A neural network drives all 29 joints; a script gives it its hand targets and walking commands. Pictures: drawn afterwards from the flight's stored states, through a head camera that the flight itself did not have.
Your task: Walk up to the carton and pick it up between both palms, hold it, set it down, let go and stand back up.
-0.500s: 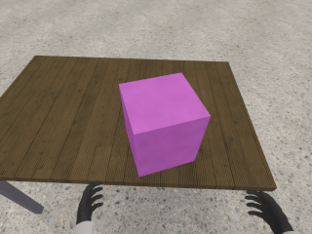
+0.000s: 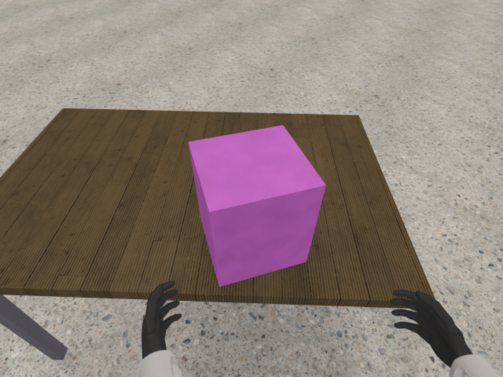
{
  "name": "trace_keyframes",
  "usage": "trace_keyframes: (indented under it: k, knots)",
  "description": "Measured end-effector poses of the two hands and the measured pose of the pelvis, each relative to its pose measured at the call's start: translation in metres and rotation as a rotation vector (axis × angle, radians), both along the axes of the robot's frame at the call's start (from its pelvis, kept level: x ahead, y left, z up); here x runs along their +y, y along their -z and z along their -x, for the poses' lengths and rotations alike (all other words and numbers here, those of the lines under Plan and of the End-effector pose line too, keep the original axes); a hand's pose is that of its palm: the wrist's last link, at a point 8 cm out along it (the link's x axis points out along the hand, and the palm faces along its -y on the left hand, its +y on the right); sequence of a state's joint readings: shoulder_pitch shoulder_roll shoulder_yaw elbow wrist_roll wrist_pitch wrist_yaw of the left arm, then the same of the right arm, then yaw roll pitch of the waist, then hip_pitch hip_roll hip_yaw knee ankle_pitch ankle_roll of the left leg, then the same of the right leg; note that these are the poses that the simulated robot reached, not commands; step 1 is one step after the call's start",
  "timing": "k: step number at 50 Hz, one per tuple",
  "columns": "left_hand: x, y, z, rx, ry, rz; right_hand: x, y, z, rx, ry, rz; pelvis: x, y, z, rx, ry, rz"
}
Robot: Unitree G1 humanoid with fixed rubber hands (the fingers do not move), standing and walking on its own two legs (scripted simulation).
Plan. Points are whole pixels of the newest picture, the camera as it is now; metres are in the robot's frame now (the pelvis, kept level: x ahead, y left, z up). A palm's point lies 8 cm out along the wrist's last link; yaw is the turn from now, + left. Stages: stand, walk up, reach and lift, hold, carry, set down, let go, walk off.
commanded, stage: reach and lift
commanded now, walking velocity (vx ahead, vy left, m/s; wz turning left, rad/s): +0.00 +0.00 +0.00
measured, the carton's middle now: (251, 205) +0.47 +0.02 -0.02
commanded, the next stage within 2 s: none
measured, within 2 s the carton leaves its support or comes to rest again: neither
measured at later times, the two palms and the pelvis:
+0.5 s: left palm (153, 287) +0.24 +0.17 +0.03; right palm (417, 284) +0.27 -0.26 +0.01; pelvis +0.03 +0.01 +0.01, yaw +0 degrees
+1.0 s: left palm (166, 251) +0.28 +0.15 +0.07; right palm (417, 238) +0.33 -0.26 +0.06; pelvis +0.01 +0.01 +0.01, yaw +0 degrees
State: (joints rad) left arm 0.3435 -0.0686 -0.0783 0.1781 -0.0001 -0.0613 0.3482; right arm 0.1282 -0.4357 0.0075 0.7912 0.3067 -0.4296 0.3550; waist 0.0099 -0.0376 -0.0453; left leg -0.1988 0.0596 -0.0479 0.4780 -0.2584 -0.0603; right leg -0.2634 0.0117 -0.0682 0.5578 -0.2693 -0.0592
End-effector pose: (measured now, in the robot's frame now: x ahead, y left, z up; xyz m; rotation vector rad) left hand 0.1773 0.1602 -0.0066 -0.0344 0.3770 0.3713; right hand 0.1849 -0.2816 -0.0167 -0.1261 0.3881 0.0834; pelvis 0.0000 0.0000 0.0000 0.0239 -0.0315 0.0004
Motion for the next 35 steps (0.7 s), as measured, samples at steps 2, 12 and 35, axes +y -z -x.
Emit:
trace_keyframes:
  k: [2,12,35]
  knots:
    - [0.000,-0.001,-0.003,0.004,-0.005,-0.003,0.002,-0.004,-0.008,-0.016,-0.011,-0.005,-0.001,0.001,-0.001,-0.002,0.000,-0.001]
    - [-0.002,-0.019,-0.040,-0.030,0.027,0.003,0.010,-0.020,-0.053,-0.046,-0.016,-0.010,0.001,0.000,-0.014,0.022,-0.001,0.001]
    - [0.018,-0.047,-0.063,-0.070,0.028,0.021,0.036,-0.061,-0.103,-0.146,-0.044,0.000,0.018,-0.008,-0.016,0.072,-0.001,0.024]
